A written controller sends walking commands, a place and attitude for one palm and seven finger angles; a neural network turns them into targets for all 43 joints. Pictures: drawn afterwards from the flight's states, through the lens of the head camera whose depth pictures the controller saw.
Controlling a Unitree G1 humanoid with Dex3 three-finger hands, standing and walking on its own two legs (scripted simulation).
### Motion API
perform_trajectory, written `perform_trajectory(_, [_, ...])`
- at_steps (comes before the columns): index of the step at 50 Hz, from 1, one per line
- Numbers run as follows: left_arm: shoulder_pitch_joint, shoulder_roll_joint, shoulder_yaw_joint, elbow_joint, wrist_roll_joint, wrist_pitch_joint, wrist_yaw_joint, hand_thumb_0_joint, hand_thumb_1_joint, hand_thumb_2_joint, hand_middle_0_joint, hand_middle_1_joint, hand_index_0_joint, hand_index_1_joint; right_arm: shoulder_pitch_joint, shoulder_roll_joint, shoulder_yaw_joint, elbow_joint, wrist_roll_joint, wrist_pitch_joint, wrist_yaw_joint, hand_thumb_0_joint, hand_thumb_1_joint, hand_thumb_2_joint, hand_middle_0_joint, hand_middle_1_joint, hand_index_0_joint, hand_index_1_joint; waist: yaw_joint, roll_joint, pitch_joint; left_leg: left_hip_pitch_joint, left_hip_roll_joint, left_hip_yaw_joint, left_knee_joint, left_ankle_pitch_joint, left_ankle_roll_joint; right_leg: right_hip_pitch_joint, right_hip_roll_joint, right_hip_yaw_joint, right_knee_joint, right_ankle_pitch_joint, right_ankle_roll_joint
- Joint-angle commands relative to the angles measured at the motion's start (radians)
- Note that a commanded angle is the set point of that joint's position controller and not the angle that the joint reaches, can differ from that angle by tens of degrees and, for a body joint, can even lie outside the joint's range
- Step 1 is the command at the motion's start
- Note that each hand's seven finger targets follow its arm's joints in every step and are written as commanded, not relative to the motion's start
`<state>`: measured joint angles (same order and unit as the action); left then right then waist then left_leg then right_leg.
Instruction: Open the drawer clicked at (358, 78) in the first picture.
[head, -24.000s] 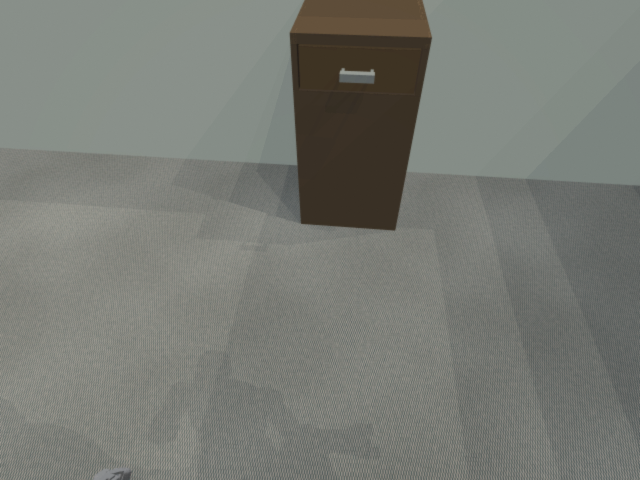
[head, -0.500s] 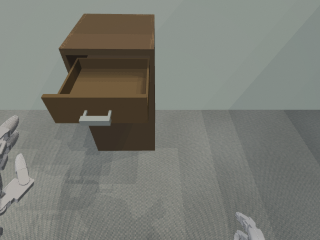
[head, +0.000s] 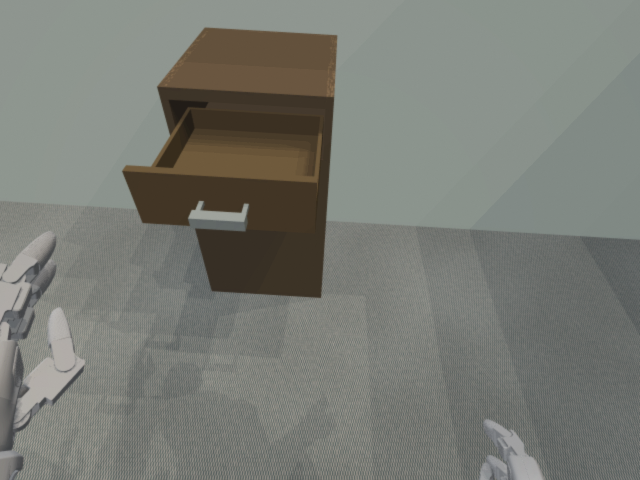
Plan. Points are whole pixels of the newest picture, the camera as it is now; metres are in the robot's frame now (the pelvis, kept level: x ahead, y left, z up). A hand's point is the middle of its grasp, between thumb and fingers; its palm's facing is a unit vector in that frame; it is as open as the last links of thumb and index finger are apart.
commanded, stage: stop stepping back and stand still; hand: left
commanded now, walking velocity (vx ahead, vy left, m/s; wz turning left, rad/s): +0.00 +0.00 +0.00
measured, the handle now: (221, 213) +0.62 +0.22 -0.05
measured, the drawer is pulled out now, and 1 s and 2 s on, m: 0.30 0.30 0.30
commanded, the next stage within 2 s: let the arm hang, fingers relaxed in 0.24 s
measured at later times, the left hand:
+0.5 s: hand (135, 447) +0.18 +0.24 -0.07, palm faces +0.10 -0.92 -0.39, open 7.4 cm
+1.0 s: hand out of the picture -0.03 +0.20 -0.16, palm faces +0.01 -0.97 -0.24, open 7.3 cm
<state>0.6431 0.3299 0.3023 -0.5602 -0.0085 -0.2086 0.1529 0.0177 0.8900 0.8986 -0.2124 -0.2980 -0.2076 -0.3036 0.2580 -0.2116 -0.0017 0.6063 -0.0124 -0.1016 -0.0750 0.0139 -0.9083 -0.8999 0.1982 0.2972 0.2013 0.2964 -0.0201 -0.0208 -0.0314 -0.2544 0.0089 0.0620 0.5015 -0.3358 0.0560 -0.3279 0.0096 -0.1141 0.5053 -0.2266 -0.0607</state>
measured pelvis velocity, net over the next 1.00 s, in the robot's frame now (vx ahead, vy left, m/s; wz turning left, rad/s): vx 0.01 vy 0.01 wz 0.00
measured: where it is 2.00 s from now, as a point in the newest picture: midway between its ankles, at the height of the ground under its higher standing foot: outside the picture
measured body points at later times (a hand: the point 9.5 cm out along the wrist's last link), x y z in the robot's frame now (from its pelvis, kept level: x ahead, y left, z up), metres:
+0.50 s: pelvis +0.00 +0.01 -0.01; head +0.01 -0.01 +0.44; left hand +0.18 +0.29 -0.04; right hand +0.15 -0.24 -0.13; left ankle +0.03 +0.11 -0.74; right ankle +0.03 -0.09 -0.74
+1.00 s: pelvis +0.01 +0.01 +0.01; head +0.04 +0.00 +0.46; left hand -0.03 +0.25 -0.14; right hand -0.02 -0.20 -0.16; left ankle +0.03 +0.11 -0.74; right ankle +0.03 -0.09 -0.74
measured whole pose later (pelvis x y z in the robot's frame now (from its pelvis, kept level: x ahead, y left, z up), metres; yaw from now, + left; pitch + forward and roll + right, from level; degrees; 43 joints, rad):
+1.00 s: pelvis +0.01 +0.01 +0.01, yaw +0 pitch -1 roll +0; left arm 0.31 0.17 0.00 1.15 0.01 0.02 0.03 0.01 0.92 0.90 -0.20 -0.30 -0.20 -0.30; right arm 0.32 -0.13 0.00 1.11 -0.01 0.03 -0.03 0.01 -0.91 -0.90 0.20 0.30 0.20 0.30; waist 0.00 0.03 0.08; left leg -0.19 -0.01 0.05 0.41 -0.19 0.03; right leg -0.20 0.02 -0.04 0.40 -0.18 -0.03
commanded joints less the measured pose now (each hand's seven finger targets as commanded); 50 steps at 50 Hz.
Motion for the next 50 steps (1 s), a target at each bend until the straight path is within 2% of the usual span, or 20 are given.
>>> perform_trajectory(1, [-0.085,0.23,0.182,-0.296,-0.006,-0.067,0.041,0.0,0.9,0.9,-0.2,-0.3,-0.2,-0.3,-0.11,-0.095,-0.033,-0.158,0.008,-0.067,-0.005,0.0,-0.9,-0.9,0.2,0.3,0.2,0.3,-0.001,0.273,-0.014,-0.016,0.285,-0.369,-0.322,-0.221,0.108,-0.044,-0.014,0.074,0.27,-0.201,0.071])
perform_trajectory(2, [-0.049,0.207,0.171,-0.237,-0.004,-0.051,0.035,0.0,0.9,0.9,-0.2,-0.3,-0.2,-0.3,-0.114,-0.09,-0.031,-0.155,0.013,-0.069,0.001,0.0,-0.9,-0.9,0.2,0.3,0.2,0.3,-0.002,0.238,0.012,-0.096,0.271,-0.325,-0.338,-0.289,0.103,-0.017,-0.011,0.083,0.325,-0.215,0.072])
perform_trajectory(6, [-0.05,0.177,0.142,-0.171,-0.011,-0.04,0.024,0.0,0.9,0.9,-0.2,-0.3,-0.2,-0.3,-0.145,-0.113,-0.024,-0.145,0.026,-0.076,0.008,0.0,-0.9,-0.9,0.2,0.3,0.2,0.3,0.004,0.071,0.091,-0.17,0.156,-0.155,-0.147,-0.005,0.03,0.14,-0.034,0.086,-0.068,-0.032,0.07])
perform_trajectory(8, [-0.079,0.187,0.151,-0.161,-0.023,-0.049,0.012,0.0,0.9,0.9,-0.2,-0.3,-0.2,-0.3,-0.155,-0.114,-0.029,-0.145,0.02,-0.072,0.011,0.0,-0.9,-0.9,0.2,0.3,0.2,0.3,-0.013,0.001,0.078,-0.122,0.073,-0.099,-0.067,0.045,-0.014,0.111,-0.107,0.221,-0.157,0.05,0.032])
perform_trajectory(11, [-0.034,0.186,0.149,-0.194,-0.03,-0.038,0.013,0.0,0.9,0.9,-0.2,-0.3,-0.2,-0.3,-0.132,-0.101,-0.037,-0.134,0.028,-0.058,0.024,0.0,-0.9,-0.9,0.2,0.3,0.2,0.3,-0.006,-0.095,-0.007,-0.019,0.022,-0.055,0.062,0.024,-0.028,0.059,-0.191,0.354,-0.275,-0.118,0.0])
perform_trajectory(13, [-0.036,0.189,0.152,-0.238,-0.027,-0.036,0.021,0.0,0.9,0.9,-0.2,-0.3,-0.2,-0.3,-0.14,-0.094,-0.032,-0.139,0.023,-0.049,0.024,0.0,-0.9,-0.9,0.2,0.3,0.2,0.3,-0.004,-0.07,-0.022,0.007,0.018,-0.055,0.018,0.058,-0.029,0.086,-0.198,0.32,-0.263,-0.064,-0.014])
perform_trajectory(16, [-0.026,0.199,0.157,-0.272,-0.021,-0.041,0.03,0.0,0.9,0.9,-0.2,-0.3,-0.2,-0.3,-0.159,-0.099,-0.024,-0.146,0.013,-0.049,0.011,0.0,-0.9,-0.9,0.2,0.3,0.2,0.3,0.005,0.081,-0.01,0.065,0.071,-0.098,-0.118,0.143,-0.022,0.077,-0.109,0.214,-0.178,0.002,0.026])
perform_trajectory(17, [-0.174,0.037,-0.203,0.627,0.077,0.118,-0.113,0.0,0.9,0.9,-0.2,-0.3,-0.2,-0.3,-0.142,-0.258,-0.093,0.141,0.006,-0.087,0.1,0.0,-0.9,-0.9,0.2,0.3,0.2,0.3,-0.055,0.137,0.049,-0.034,0.12,-0.168,0.016,0.342,-0.008,-0.059,-0.114,0.107,0.049,0.15,0.026])
perform_trajectory(18, [-0.143,0.008,-0.178,0.657,0.056,0.186,-0.135,0.0,0.9,0.9,-0.2,-0.3,-0.2,-0.3,-0.054,-0.191,-0.077,0.122,0.014,-0.022,0.094,0.0,-0.9,-0.9,0.2,0.3,0.2,0.3,-0.025,0.14,-0.018,-0.041,0.145,-0.164,-0.042,0.399,0.003,0.005,-0.074,0.119,0.086,0.1,0.039])
perform_trajectory(20, [-0.206,-0.024,-0.203,0.739,0.046,0.203,-0.14,0.0,0.9,0.9,-0.2,-0.3,-0.2,-0.3,-0.068,-0.156,-0.051,0.095,0.0,0.012,0.081,0.0,-0.9,-0.9,0.2,0.3,0.2,0.3,-0.001,0.01,-0.059,-0.078,0.177,-0.239,-0.061,0.439,0.041,0.045,-0.047,0.11,0.13,0.012,0.039])
perform_trajectory(21, [-0.225,-0.018,-0.207,0.792,0.045,0.204,-0.141,0.0,0.9,0.9,-0.2,-0.3,-0.2,-0.3,-0.068,-0.161,-0.043,0.098,-0.004,0.021,0.074,0.0,-0.9,-0.9,0.2,0.3,0.2,0.3,0.009,-0.066,-0.077,-0.074,0.17,-0.241,-0.043,0.484,0.049,0.09,-0.049,0.116,0.101,0.053,0.039])
perform_trajectory(23, [-0.266,0.018,-0.208,0.93,0.048,0.207,-0.142,0.0,0.9,0.9,-0.2,-0.3,-0.2,-0.3,-0.076,-0.16,-0.039,0.119,-0.002,0.04,0.066,0.0,-0.9,-0.9,0.2,0.3,0.2,0.3,0.026,-0.163,-0.085,-0.057,0.097,-0.156,0.01,0.422,0.009,0.164,-0.096,0.167,0.013,0.243,0.017])
perform_trajectory(25, [-0.336,0.03,-0.225,1.08,0.042,0.218,-0.141,0.0,0.9,0.9,-0.2,-0.3,-0.2,-0.3,-0.073,-0.134,-0.035,0.16,-0.003,0.072,0.066,0.0,-0.9,-0.9,0.2,0.3,0.2,0.3,0.009,-0.102,-0.012,-0.018,0.041,-0.12,-0.004,0.234,-0.016,0.084,-0.139,0.212,-0.064,0.158,-0.019])
perform_trajectory(27, [-0.371,0.026,-0.244,1.215,0.034,0.219,-0.14,0.0,0.9,0.9,-0.2,-0.3,-0.2,-0.3,-0.072,-0.103,-0.019,0.208,-0.01,0.09,0.064,0.0,-0.9,-0.9,0.2,0.3,0.2,0.3,0.011,0.028,0.04,-0.008,0.05,-0.118,-0.059,0.223,-0.019,0.078,-0.122,0.22,-0.089,0.128,-0.01])
perform_trajectory(29, [-0.377,0.023,-0.257,1.328,0.028,0.217,-0.138,0.0,0.9,0.9,-0.2,-0.3,-0.2,-0.3,-0.07,-0.104,-0.011,0.251,-0.007,0.092,0.06,0.0,-0.9,-0.9,0.2,0.3,0.2,0.3,0.019,0.104,0.024,0.0,0.074,-0.13,-0.115,0.214,-0.019,0.129,-0.099,0.208,-0.104,0.095,0.003])
perform_trajectory(31, [-0.364,0.017,-0.264,1.415,0.025,0.214,-0.137,0.0,0.9,0.9,-0.2,-0.3,-0.2,-0.3,-0.057,-0.103,-0.009,0.288,-0.001,0.095,0.055,0.0,-0.9,-0.9,0.2,0.3,0.2,0.3,0.024,0.091,0.018,0.015,0.083,-0.13,-0.136,0.183,-0.02,0.154,-0.095,0.204,-0.139,0.068,0.009])
perform_trajectory(33, [-0.347,-0.011,-0.256,1.475,0.025,0.212,-0.134,0.0,0.9,0.9,-0.2,-0.3,-0.2,-0.3,-0.032,-0.083,-0.01,0.324,-0.006,0.099,0.051,0.0,-0.9,-0.9,0.2,0.3,0.2,0.3,0.024,0.163,0.021,0.02,0.079,-0.125,-0.155,0.124,-0.021,0.16,-0.095,0.202,-0.168,0.031,0.003])
perform_trajectory(36, [-0.346,-0.017,-0.267,1.544,0.022,0.209,-0.133,0.0,0.9,0.9,-0.2,-0.3,-0.2,-0.3,0.017,-0.066,-0.011,0.372,-0.002,0.108,0.049,0.0,-0.9,-0.9,0.2,0.3,0.2,0.3,0.016,0.087,0.049,0.034,0.081,-0.126,-0.164,0.084,-0.02,0.136,-0.097,0.199,-0.205,-0.016,0.0])
perform_trajectory(41, [-0.323,-0.036,-0.277,1.621,0.02,0.207,-0.127,0.0,0.9,0.9,-0.2,-0.3,-0.2,-0.3,0.086,-0.046,-0.014,0.432,0.0,0.112,0.044,0.0,-0.9,-0.9,0.2,0.3,0.2,0.3,0.011,0.032,0.068,0.055,0.084,-0.123,-0.173,0.08,-0.014,0.112,-0.094,0.195,-0.221,-0.042,0.001])
perform_trajectory(50, [-0.289,-0.062,-0.281,1.676,0.02,0.206,-0.116,0.0,0.9,0.9,-0.2,-0.3,-0.2,-0.3,0.125,-0.015,-0.013,0.484,0.003,0.107,0.039,0.0,-0.9,-0.9,0.2,0.3,0.2,0.3,0.016,0.011,0.104,0.064,0.088,-0.11,-0.182,0.119,-0.013,0.097,-0.094,0.181,-0.205,-0.016,0.006])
